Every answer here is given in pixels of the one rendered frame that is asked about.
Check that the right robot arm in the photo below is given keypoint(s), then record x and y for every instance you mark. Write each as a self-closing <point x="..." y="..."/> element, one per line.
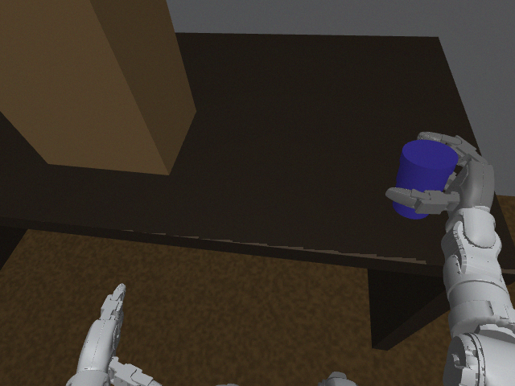
<point x="482" y="317"/>

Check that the desk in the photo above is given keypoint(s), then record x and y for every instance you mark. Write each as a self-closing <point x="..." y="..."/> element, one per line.
<point x="295" y="141"/>

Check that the left robot arm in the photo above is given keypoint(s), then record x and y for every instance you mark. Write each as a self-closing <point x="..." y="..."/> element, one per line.
<point x="89" y="378"/>

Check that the left robot hand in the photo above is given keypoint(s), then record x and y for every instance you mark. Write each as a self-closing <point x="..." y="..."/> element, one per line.
<point x="99" y="349"/>

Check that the right robot hand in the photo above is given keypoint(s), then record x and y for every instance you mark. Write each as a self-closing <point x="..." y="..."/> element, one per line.
<point x="473" y="187"/>

